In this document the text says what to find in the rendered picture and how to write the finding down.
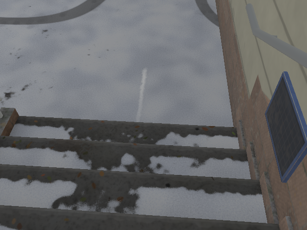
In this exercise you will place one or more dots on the stairs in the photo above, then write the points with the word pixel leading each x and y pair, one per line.
pixel 81 174

